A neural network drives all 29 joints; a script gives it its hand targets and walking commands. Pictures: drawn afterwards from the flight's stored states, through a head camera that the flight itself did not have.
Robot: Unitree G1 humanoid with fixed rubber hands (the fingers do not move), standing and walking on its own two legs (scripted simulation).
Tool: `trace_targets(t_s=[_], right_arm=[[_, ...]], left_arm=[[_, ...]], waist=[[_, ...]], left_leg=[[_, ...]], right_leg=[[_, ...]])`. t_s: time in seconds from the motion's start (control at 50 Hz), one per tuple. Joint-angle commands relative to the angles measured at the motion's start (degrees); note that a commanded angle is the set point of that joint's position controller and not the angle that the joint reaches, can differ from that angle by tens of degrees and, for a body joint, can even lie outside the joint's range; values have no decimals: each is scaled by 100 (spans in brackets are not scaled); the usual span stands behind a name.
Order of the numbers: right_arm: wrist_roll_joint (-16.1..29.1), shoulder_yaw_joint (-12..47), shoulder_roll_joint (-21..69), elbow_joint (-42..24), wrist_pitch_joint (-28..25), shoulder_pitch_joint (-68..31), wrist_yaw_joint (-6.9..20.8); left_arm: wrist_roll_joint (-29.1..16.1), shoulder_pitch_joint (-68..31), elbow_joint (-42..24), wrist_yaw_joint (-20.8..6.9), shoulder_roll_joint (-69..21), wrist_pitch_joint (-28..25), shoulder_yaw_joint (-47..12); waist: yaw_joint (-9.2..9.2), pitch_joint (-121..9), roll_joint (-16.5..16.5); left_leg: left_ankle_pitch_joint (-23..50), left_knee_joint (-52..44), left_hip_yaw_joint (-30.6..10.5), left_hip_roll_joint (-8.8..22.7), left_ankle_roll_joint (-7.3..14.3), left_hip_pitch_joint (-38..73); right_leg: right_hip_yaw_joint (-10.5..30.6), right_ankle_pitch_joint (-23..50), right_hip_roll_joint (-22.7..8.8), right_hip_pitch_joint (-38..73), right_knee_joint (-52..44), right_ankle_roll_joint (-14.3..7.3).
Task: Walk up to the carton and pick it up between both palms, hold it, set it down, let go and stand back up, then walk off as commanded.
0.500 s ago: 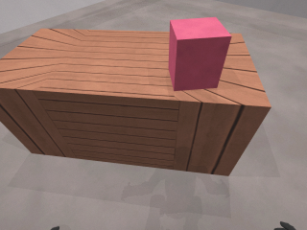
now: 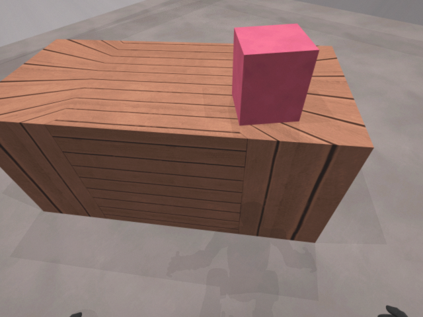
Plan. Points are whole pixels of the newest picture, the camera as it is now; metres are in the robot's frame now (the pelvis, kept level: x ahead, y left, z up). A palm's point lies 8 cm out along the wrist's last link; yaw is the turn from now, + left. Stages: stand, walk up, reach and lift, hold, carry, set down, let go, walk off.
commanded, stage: stand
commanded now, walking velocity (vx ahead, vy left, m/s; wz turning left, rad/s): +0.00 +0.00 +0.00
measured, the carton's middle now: (267, 75) +0.86 -0.13 +0.03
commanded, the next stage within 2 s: none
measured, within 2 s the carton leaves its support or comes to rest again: neither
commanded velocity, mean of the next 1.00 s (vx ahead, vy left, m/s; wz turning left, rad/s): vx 0.00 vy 0.00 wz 0.00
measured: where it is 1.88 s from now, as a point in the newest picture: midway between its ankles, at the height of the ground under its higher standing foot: outside the picture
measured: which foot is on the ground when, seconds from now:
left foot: down 0.00-1.00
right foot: down 0.00-1.00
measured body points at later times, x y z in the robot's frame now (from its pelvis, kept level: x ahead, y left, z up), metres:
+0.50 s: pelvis +0.00 +0.00 +0.00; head +0.01 +0.00 +0.45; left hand +0.10 +0.33 -0.11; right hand +0.13 -0.33 -0.10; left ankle +0.04 +0.13 -0.74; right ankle +0.00 -0.13 -0.74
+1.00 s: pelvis +0.00 +0.00 +0.00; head +0.01 +0.00 +0.45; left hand +0.10 +0.33 -0.11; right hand +0.13 -0.33 -0.10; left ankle +0.04 +0.13 -0.74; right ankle +0.00 -0.13 -0.74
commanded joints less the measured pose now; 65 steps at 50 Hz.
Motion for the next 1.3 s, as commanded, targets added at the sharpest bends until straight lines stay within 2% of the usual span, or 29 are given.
trace_targets(t_s=[0.0, 0.04, 0.14, 0.22, 0.3, 0.34, 0.44, 0.46, 0.48, 0.5, 0.52, 0.64, 0.7, 0.74, 0.78, 0.86, 0.94, 0.96, 0.98, 1.0, 1.06, 1.08, 1.12, 1.14, 1.16, 1.18, 1.2, 1.26, 1.28], right_arm=[[-47, 107, -737, -47, -74, -270, -28], [-67, 86, -794, -58, -97, -354, -47], [-57, 86, -744, -85, -72, -307, -31], [-71, 96, -760, -47, -73, -287, -32], [-42, 102, -740, -51, -74, -254, -35], [-56, 66, -847, -76, -79, -347, -40], [-43, 102, -705, -47, -63, -256, -35], [-41, 111, -745, -54, -81, -294, -29], [-65, 73, -794, -59, -81, -337, -43], [-74, 74, -799, -70, -69, -318, -60], [-31, 75, -825, -63, -50, -322, -55], [-53, 100, -743, -71, -67, -341, -30], [-58, 75, -772, -88, -77, -326, -33], [-46, 82, -764, -81, -68, -305, -24], [-52, 88, -758, -79, -81, -362, -21], [-64, 84, -792, -92, -77, -365, -40], [-37, 86, -726, -69, -63, -323, -37], [-39, 92, -748, -47, -77, -307, -48], [-49, 76, -809, -41, -75, -324, -45], [-39, 67, -826, -39, -67, -264, -48], [-33, 117, -702, -59, -59, -331, -32], [-42, 85, -736, -58, -67, -280, -27], [-43, 75, -803, -96, -58, -414, -51], [-35, 85, -774, -50, -53, -319, -42], [-38, 77, -790, -27, -61, -238, -41], [-61, 90, -791, -27, -62, -280, -43], [-45, 83, -772, -51, -58, -306, -34], [-54, 105, -726, -72, -54, -347, -27], [-42, 102, -766, -67, -64, -261, -19]], left_arm=[[-374, -253, -181, 25, 1063, -42, 129], [-399, -158, -184, 31, 947, -48, 93], [-372, -253, -170, 36, 1020, -44, 116], [-368, -269, -173, 43, 1009, -60, 91], [-371, -200, -153, 40, 1035, -33, 106], [-377, -212, -178, 40, 960, -39, 91], [-381, -211, -155, 35, 1015, -52, 81], [-384, -252, -177, 43, 991, -38, 102], [-365, -222, -147, 46, 1007, -19, 101], [-380, -164, -155, 36, 1000, -28, 106], [-369, -183, -148, 36, 1021, -42, 107], [-362, -231, -195, 33, 990, -56, 107], [-357, -246, -188, 18, 1037, -49, 104], [-369, -211, -155, 23, 1008, -39, 107], [-365, -281, -217, 24, 1002, -47, 89], [-387, -201, -177, 38, 938, -38, 96], [-369, -268, -195, 38, 1046, -52, 113], [-369, -189, -164, 30, 1003, -44, 102], [-391, -187, -158, 29, 960, -35, 87], [-363, -251, -140, 42, 1033, -34, 98], [-374, -266, -174, 25, 1048, -52, 109], [-390, -205, -162, 31, 1024, -35, 112], [-355, -282, -181, 28, 983, -30, 101], [-353, -307, -179, 39, 1041, -54, 111], [-366, -207, -153, 41, 1048, -49, 105], [-383, -217, -163, 36, 1020, -55, 124], [-367, -192, -149, 35, 1061, -51, 122], [-390, -267, -190, 23, 992, -38, 114], [-393, -162, -151, 41, 1009, -44, 114]], waist=[[-347, -909, -139], [-270, -808, 57], [-331, -814, -160], [-323, -835, 14], [-373, -794, -153], [-293, -751, -75], [-395, -833, 20], [-336, -771, 32], [-334, -769, -137], [-284, -765, 12], [-342, -774, -113], [-331, -827, 5], [-341, -777, -136], [-345, -739, 103], [-348, -773, -124], [-327, -854, -86], [-338, -882, -7], [-336, -846, -118], [-305, -774, 1], [-389, -737, 10], [-358, -752, -107], [-360, -839, 17], [-314, -760, -120], [-342, -727, 18], [-403, -679, -57], [-326, -702, -129], [-385, -796, -30], [-307, -725, -81], [-332, -816, 72]], left_leg=[[756, -496, -438, 630, 313, 465], [721, -536, -493, 661, 343, 375], [654, -488, -418, 625, 302, 441], [724, -480, -440, 600, 315, 454], [584, -536, -509, 620, 336, 437], [625, -531, -497, 623, 356, 389], [803, -497, -458, 636, 311, 460], [681, -539, -466, 627, 326, 403], [717, -533, -467, 657, 332, 374], [755, -504, -470, 631, 329, 370], [768, -565, -500, 642, 314, 444], [657, -517, -445, 624, 322, 441], [655, -506, -431, 610, 295, 427], [652, -491, -426, 596, 301, 438], [627, -526, -464, 619, 318, 420], [794, -508, -458, 634, 329, 438], [686, -542, -437, 612, 294, 486], [710, -529, -467, 620, 297, 470], [739, -526, -462, 615, 296, 433], [678, -539, -442, 614, 293, 450], [665, -552, -481, 630, 283, 418], [537, -532, -482, 630, 308, 420], [548, -567, -482, 629, 311, 387], [568, -558, -468, 607, 302, 406], [511, -586, -481, 615, 317, 415], [539, -546, -469, 604, 308, 391], [567, -536, -457, 600, 284, 492], [614, -577, -493, 625, 315, 328], [654, -519, -449, 579, 298, 434]], right_leg=[[537, 412, -811, 289, -872, -167], [493, 455, -766, 309, -803, -149], [548, 235, -825, 229, -944, -170], [646, 280, -854, 251, -945, -184], [546, 221, -804, 206, -945, -168], [538, 166, -797, 217, -918, -165], [556, 475, -812, 255, -847, -163], [547, 378, -812, 247, -885, -171], [508, 411, -795, 290, -868, -166], [544, 341, -782, 293, -860, -154], [505, 375, -781, 210, -840, -155], [553, 298, -828, 272, -912, -175], [546, 264, -805, 191, -930, -157], [591, 219, -812, 148, -967, -180], [530, 251, -787, 212, -930, -149], [491, 515, -796, 297, -859, -161], [566, 322, -824, 290, -925, -175], [544, 313, -792, 273, -903, -162], [542, 337, -785, 228, -916, -149], [549, 379, -801, 194, -909, -168], [522, 275, -788, 169, -919, -153], [543, 262, -792, 257, -915, -147], [529, 179, -786, 215, -934, -160], [583, 165, -806, 174, -953, -159], [542, 231, -790, 128, -926, -154], [548, 185, -787, 183, -970, -136], [565, 168, -800, 128, -969, -159], [514, 159, -770, 254, -911, -134], [600, 202, -839, 248, -962, -189]])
